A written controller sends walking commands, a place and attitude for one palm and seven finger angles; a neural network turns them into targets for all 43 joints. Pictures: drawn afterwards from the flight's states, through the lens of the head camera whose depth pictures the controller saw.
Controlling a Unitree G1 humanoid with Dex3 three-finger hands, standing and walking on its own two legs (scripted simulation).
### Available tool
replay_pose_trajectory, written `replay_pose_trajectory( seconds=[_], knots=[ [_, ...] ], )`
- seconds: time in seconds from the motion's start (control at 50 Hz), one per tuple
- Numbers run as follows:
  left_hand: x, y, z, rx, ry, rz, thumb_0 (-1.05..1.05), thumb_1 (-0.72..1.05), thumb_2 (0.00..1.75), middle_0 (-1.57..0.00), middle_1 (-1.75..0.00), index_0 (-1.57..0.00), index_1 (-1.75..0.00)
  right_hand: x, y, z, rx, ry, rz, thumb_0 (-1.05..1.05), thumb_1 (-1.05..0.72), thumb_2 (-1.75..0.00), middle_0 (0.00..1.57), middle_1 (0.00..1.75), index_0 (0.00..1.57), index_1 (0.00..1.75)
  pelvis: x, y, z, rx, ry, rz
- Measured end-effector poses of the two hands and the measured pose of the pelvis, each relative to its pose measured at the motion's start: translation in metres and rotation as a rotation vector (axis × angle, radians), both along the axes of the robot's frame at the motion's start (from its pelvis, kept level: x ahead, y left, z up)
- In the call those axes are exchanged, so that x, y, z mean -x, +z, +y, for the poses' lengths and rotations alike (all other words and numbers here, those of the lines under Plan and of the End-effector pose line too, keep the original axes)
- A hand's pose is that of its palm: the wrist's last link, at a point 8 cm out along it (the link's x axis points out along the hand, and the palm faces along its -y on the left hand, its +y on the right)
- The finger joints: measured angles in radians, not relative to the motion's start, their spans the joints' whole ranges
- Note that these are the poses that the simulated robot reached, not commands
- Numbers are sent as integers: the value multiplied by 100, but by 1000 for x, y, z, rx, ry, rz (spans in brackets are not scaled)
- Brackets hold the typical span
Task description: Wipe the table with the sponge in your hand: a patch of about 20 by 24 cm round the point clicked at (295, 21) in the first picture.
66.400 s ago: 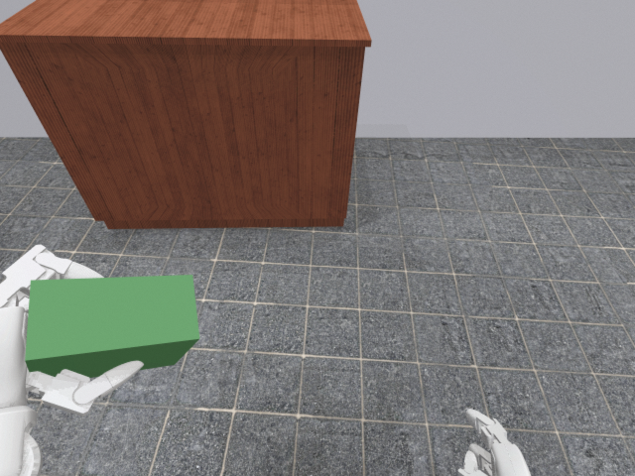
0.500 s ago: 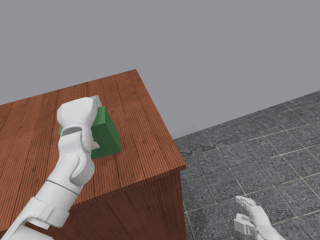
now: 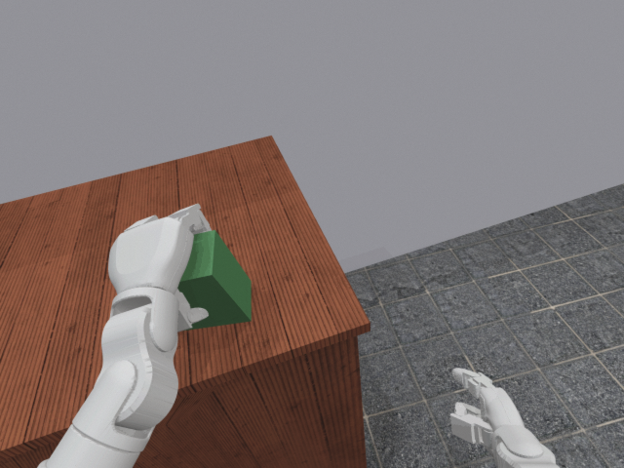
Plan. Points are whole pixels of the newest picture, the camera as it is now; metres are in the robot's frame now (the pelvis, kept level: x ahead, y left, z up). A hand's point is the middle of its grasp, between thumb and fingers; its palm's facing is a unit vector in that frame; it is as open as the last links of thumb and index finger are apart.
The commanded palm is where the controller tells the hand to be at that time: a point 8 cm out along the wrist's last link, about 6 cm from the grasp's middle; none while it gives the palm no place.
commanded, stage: wipe back along the middle lane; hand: left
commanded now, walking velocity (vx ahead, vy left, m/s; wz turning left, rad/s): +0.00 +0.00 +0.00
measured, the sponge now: (200, 294) +0.30 +0.19 +0.11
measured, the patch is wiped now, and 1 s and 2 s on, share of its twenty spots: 0.65 0.75 1.00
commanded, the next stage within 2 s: slide across to the third lane in 0.12 s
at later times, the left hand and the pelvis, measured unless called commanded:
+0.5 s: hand (195, 282) +0.27 +0.16 +0.17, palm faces +0.26 -0.22 -0.94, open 10.5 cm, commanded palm +0.23 +0.15 +0.21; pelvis -0.01 +0.00 +0.00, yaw +1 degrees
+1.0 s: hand (256, 273) +0.28 +0.09 +0.18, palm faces +0.21 -0.32 -0.92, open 10.4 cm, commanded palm +0.25 +0.11 +0.23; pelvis -0.02 -0.01 +0.00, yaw +0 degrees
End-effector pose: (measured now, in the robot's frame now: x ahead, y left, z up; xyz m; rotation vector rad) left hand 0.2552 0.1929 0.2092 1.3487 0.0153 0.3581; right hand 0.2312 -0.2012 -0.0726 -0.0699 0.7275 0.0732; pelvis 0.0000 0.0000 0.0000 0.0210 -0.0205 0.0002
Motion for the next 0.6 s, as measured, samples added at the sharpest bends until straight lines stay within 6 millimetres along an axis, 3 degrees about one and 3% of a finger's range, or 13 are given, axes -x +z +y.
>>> replay_pose_trajectory(
  seconds=[0.22,0.38,0.6],
  knots=[
    [19,0,-3,52,-17,-45,0,-51,104,-56,-140,-67,-133,3,2,9,-6,21,11,1,-91,-89,20,30,19,30,4,-1,2,2,-3,-8],
    [21,0,-9,47,-26,-42,-1,-51,104,-58,-139,-68,-132,9,-3,7,8,24,24,1,-91,-89,20,30,19,30,8,-1,2,2,7,-18],
    [15,7,-37,34,-124,-35,-2,-53,104,-61,-136,-72,-128,11,-3,16,-13,55,2,1,-91,-90,20,30,19,30,15,-1,1,-3,20,-33]
  ],
)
